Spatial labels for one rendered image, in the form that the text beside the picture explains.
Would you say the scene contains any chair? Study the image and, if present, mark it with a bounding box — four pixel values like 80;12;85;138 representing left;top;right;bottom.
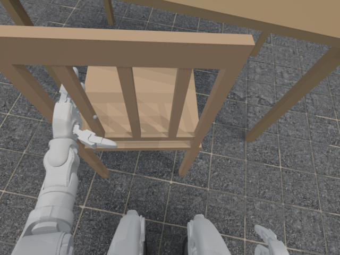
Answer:
0;25;255;178

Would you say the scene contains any table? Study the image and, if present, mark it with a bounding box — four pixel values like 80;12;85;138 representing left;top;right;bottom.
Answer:
0;0;340;142

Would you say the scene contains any robot right thigh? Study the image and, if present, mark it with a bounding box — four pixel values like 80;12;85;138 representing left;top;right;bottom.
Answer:
187;218;231;255

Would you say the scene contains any left robot forearm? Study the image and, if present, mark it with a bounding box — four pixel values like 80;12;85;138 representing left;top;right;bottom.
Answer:
11;138;80;255

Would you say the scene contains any robot left hand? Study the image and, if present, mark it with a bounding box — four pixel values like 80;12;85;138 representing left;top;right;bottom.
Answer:
52;67;117;149

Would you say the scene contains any robot left upper arm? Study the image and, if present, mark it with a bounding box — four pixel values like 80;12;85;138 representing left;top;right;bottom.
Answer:
14;232;74;255

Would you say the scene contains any right robot shin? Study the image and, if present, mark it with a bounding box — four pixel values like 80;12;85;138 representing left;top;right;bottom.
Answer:
188;214;205;255

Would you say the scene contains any robot right hand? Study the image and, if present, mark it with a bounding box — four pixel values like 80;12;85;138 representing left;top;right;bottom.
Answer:
254;225;290;255

